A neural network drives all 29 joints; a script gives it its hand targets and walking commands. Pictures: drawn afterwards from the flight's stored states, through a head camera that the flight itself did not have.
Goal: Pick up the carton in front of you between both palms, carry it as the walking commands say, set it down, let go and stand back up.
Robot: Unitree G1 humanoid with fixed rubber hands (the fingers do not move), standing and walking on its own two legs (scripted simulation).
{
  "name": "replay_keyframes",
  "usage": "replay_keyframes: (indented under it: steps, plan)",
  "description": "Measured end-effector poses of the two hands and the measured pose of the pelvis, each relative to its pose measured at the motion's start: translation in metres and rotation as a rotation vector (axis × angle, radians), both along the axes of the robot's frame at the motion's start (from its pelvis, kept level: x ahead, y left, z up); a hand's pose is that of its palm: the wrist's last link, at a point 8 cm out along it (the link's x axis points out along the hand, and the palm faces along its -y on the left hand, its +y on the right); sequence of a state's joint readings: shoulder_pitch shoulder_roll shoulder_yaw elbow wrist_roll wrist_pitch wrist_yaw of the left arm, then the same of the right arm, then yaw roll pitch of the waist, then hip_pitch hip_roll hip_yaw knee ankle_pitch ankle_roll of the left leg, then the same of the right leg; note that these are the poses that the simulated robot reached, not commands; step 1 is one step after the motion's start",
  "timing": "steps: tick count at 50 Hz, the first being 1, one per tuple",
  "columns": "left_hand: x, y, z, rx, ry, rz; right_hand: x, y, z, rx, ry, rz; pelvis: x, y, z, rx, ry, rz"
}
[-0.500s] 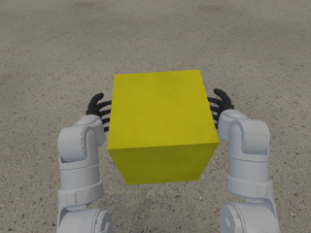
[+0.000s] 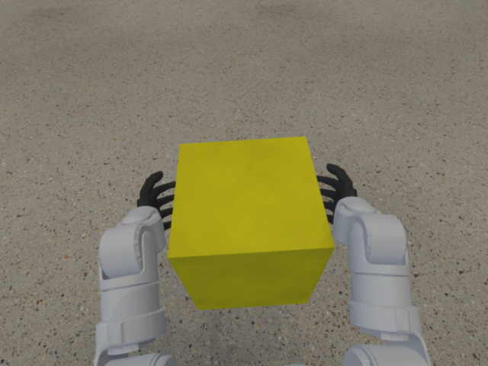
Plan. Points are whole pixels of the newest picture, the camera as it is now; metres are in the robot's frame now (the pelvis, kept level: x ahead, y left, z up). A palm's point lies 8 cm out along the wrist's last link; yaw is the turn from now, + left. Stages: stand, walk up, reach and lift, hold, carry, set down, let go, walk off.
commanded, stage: carry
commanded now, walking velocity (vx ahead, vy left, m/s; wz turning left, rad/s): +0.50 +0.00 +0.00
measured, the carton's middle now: (248, 229) +0.35 -0.03 +0.01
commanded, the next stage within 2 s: none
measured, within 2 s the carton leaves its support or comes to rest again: neither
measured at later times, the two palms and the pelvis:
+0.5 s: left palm (162, 101) +0.60 +0.12 +0.12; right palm (302, 83) +0.64 -0.18 +0.11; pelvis +0.33 -0.06 +0.03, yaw +3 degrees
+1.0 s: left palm (159, 42) +0.88 +0.15 +0.11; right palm (271, 33) +0.87 -0.15 +0.12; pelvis +0.64 +0.00 +0.03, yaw +0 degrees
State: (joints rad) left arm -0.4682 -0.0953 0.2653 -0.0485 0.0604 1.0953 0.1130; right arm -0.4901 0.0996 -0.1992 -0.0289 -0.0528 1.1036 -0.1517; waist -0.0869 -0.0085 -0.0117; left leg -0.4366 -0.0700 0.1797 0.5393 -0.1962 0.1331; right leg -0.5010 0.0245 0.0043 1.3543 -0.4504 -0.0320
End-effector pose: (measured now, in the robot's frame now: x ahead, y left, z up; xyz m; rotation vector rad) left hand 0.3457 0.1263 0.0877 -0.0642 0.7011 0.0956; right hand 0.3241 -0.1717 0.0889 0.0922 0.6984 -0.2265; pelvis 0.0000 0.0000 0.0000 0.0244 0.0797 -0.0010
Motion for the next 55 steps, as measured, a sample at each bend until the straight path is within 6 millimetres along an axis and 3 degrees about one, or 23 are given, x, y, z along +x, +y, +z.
replay_keyframes:
  steps: [6, 12, 17, 22, 27, 33, 39, 42, 48, 55]
  plan:
    - [0.069, -0.01, 0.011, -0.015, -0.029, 0.007, 0.069, -0.01, 0.013, 0.019, -0.032, -0.022, 0.073, -0.005, 0.014, -0.031, 0.007, -0.006]
    - [0.152, -0.014, 0.037, -0.002, -0.127, 0.042, 0.169, -0.015, 0.044, 0.003, -0.128, 0.034, 0.162, -0.027, 0.014, -0.041, 0.015, 0.002]
    - [0.213, -0.019, 0.037, 0.032, -0.126, 0.093, 0.247, -0.02, 0.038, -0.004, -0.127, 0.111, 0.239, -0.05, -0.001, -0.043, -0.002, 0.037]
    - [0.241, -0.013, 0.028, 0.016, -0.02, 0.179, 0.292, -0.013, 0.026, 0.04, -0.024, 0.142, 0.295, -0.06, 0.016, -0.014, 0.009, 0.054]
    - [0.277, -0.007, 0.034, 0.025, -0.018, 0.197, 0.329, -0.007, 0.025, 0.044, -0.022, 0.157, 0.355, -0.058, 0.028, 0.007, 0.015, 0.055]
    - [0.345, -0.001, 0.04, 0.05, -0.064, 0.136, 0.384, -0.002, 0.03, 0.01, -0.069, 0.139, 0.436, -0.041, 0.023, 0.0, 0.006, 0.055]
    - [0.424, 0.019, 0.012, 0.025, -0.059, 0.092, 0.452, 0.018, 0.014, -0.035, -0.062, 0.109, 0.527, -0.013, -0.001, 0.004, -0.022, 0.013]
    - [0.455, 0.022, 0.004, 0.022, 0.003, 0.064, 0.477, 0.021, 0.007, -0.04, 0.0, 0.084, 0.557, -0.004, 0.004, -0.008, -0.021, -0.008]
    - [0.517, 0.019, 0.016, 0.023, 0.016, 0.016, 0.524, 0.018, 0.02, -0.041, 0.016, 0.038, 0.617, 0.003, 0.023, -0.038, -0.019, -0.008]
    - [0.588, 0.015, 0.033, 0.03, -0.067, 0.055, 0.608, 0.014, 0.036, -0.035, -0.068, 0.074, 0.692, -0.01, 0.022, -0.035, -0.031, 0.002]
